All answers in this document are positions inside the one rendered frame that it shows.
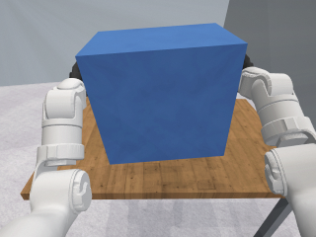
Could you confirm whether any carton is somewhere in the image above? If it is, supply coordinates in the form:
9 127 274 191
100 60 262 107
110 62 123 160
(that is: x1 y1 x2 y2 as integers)
75 23 248 165

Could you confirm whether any robot left upper arm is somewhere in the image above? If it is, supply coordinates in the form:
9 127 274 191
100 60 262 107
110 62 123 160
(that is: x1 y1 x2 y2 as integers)
0 169 92 237

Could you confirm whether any table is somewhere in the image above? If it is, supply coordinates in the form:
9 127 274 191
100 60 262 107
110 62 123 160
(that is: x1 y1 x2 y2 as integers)
20 96 292 237

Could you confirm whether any right robot forearm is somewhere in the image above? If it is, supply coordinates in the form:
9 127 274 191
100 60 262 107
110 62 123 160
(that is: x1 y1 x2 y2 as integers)
238 66 316 148

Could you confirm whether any left robot forearm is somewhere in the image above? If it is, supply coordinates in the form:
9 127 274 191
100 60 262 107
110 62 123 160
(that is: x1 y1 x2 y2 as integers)
29 78 87 210

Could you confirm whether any right robot hand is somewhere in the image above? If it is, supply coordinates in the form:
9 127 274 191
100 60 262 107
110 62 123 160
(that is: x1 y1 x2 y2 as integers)
237 54 254 92

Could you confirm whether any robot right upper arm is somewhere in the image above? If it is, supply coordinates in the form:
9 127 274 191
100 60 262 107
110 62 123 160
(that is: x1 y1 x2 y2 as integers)
264 143 316 237

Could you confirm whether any left robot hand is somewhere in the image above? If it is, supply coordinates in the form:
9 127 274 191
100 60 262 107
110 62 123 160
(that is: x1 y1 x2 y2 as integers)
69 61 88 97

